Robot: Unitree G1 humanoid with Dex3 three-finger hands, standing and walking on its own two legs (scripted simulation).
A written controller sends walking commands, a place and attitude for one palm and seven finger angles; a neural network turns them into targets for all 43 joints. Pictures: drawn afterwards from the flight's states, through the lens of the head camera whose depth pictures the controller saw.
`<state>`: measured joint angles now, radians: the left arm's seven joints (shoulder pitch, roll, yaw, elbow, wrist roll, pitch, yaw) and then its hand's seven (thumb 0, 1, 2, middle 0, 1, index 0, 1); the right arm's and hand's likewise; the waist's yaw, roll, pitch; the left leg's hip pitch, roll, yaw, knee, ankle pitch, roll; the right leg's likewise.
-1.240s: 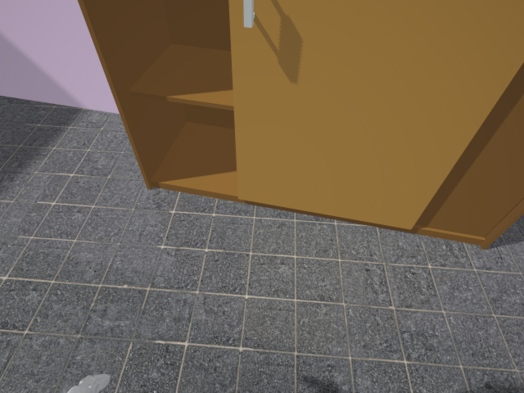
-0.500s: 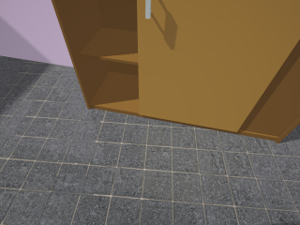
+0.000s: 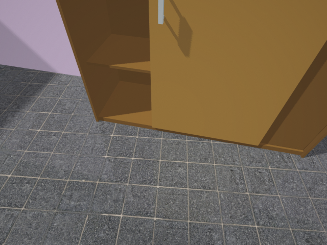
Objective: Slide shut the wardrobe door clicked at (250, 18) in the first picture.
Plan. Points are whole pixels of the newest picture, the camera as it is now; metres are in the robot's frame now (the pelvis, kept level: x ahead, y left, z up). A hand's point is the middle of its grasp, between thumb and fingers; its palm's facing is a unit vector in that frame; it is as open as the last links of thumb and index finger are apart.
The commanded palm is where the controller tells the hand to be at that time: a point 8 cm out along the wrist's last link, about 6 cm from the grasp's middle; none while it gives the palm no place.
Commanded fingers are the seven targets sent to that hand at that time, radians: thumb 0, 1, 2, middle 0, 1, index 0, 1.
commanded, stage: look at it before walking up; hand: right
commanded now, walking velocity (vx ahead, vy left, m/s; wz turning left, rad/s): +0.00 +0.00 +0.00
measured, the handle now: (162, 5) +1.04 +0.08 +0.18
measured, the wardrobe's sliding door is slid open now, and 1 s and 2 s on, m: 0.47 0.47 0.47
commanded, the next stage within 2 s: walk to a spot facing it in 0.20 s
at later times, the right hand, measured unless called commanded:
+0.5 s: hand out of the picture +0.06 -0.24 -0.16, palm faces -0.06 +0.94 -0.33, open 7.4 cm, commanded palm none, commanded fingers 0.00 -0.90 -0.90 0.20 0.30 0.20 0.30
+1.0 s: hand out of the picture +0.06 -0.19 -0.17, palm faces -0.23 +0.95 -0.23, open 7.4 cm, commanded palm none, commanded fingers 0.00 -0.90 -0.90 0.20 0.30 0.20 0.30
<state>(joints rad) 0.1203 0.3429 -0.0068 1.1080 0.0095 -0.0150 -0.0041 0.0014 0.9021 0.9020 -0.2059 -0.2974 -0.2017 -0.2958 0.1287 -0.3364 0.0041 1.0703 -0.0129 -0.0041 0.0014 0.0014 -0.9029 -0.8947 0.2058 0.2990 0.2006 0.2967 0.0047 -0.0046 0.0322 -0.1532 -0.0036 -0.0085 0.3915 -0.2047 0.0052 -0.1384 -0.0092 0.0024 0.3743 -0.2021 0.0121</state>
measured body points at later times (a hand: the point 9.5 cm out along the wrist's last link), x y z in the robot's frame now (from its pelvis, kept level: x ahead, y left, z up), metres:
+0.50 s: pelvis -0.01 +0.00 -0.01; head +0.00 +0.00 +0.44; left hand +0.07 +0.28 -0.14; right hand +0.07 -0.29 -0.14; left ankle +0.01 +0.12 -0.75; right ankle +0.00 -0.13 -0.75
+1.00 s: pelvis -0.03 +0.00 -0.01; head +0.01 +0.01 +0.44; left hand -0.01 +0.27 -0.14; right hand +0.07 -0.24 -0.15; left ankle +0.00 +0.10 -0.75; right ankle -0.03 -0.15 -0.71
